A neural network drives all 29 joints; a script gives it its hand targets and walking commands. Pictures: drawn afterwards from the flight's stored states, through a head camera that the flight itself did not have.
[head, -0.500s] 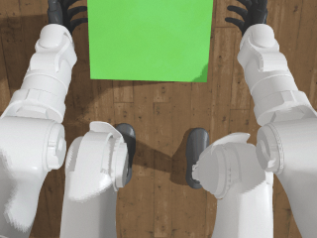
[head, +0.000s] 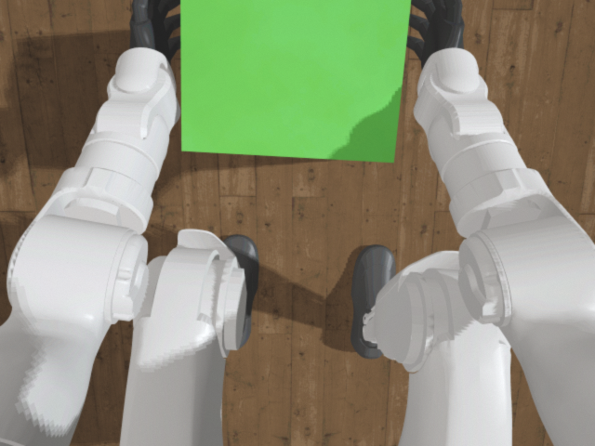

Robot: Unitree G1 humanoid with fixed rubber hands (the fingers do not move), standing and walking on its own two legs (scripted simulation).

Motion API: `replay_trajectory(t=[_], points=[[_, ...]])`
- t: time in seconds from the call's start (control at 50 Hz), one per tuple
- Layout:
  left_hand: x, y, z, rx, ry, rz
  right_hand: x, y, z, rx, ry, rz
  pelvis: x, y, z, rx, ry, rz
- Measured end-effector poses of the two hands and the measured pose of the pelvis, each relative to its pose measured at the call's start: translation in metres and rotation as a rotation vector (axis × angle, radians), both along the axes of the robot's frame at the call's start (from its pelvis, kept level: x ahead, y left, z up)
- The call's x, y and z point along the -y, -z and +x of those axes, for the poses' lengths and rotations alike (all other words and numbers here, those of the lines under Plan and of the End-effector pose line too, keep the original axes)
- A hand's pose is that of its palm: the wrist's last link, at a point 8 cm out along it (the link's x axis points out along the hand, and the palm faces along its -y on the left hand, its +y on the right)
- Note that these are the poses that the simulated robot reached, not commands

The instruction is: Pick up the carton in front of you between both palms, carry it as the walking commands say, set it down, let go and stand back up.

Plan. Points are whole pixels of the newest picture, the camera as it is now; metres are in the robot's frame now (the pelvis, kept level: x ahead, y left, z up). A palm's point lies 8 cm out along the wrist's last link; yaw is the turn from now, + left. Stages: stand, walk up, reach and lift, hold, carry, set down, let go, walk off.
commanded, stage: reach and lift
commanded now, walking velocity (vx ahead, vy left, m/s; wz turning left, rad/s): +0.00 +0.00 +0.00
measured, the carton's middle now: (293, 76) +0.50 +0.05 -0.25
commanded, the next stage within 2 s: none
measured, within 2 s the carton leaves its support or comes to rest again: leaves its support in 0.30 s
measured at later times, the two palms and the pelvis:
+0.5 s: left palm (120, 36) +0.49 +0.20 -0.10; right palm (478, 35) +0.52 -0.10 -0.09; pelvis +0.00 -0.01 +0.01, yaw +2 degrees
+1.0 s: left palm out of the picture +0.45 +0.20 +0.08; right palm out of the picture +0.49 -0.10 +0.08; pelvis +0.02 -0.02 +0.14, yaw +4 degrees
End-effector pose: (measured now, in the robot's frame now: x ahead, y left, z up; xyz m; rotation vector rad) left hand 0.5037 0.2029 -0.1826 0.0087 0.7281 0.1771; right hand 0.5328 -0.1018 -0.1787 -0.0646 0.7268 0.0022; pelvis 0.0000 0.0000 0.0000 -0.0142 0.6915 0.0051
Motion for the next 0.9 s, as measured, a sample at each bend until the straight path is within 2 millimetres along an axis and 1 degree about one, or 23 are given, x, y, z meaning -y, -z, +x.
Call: replay_trajectory(t=[0.12, 0.26, 0.3, 0.34, 0.4, 0.46, 0.56, 0.64, 0.74, 0.9], points=[[0.001, 0.000, 0.001, -0.007, -0.002, 0.007, -0.003, 0.000, 0.000, 0.008, 0.060, -0.010, 0.002, 0.000, -0.002, 0.008, -0.005, 0.002], [0.002, -0.003, 0.006, -0.021, -0.004, -0.002, -0.003, -0.001, 0.003, -0.005, 0.069, -0.015, 0.003, 0.011, -0.005, 0.044, -0.008, 0.007], [0.004, -0.005, 0.006, -0.021, -0.003, -0.005, -0.001, -0.005, 0.004, -0.004, 0.063, -0.024, 0.003, 0.014, -0.005, 0.056, -0.007, 0.009], [0.006, -0.012, 0.005, -0.007, -0.001, -0.008, 0.001, -0.015, 0.006, 0.010, 0.064, -0.024, 0.004, 0.015, -0.004, 0.066, -0.007, 0.009], [0.009, -0.032, 0.002, 0.023, -0.006, -0.019, 0.005, -0.037, 0.002, 0.038, 0.077, -0.012, 0.005, 0.012, -0.003, 0.076, -0.013, 0.009], [0.008, -0.063, -0.006, 0.045, -0.024, -0.025, 0.004, -0.065, -0.006, 0.058, 0.081, 0.005, 0.006, 0.003, 0.000, 0.072, -0.021, 0.011], [0.000, -0.122, -0.024, 0.058, -0.068, -0.030, -0.006, -0.119, -0.019, 0.068, 0.081, 0.037, 0.010, -0.023, 0.001, 0.042, -0.030, 0.013], [-0.005, -0.159, -0.035, 0.041, -0.085, -0.036, -0.012, -0.157, -0.026, 0.051, 0.060, 0.050, 0.013, -0.046, 0.001, 0.017, -0.048, 0.012], [-0.006, -0.193, -0.043, 0.033, -0.090, -0.027, -0.014, -0.192, -0.029, 0.047, 0.048, 0.042, 0.017, -0.074, 0.001, -0.006, -0.059, 0.012], [-0.001, -0.233, -0.047, 0.044, -0.080, -0.029, -0.008, -0.234, -0.036, 0.058, 0.065, 0.044, 0.017, -0.113, 0.010, -0.021, -0.060, 0.008]])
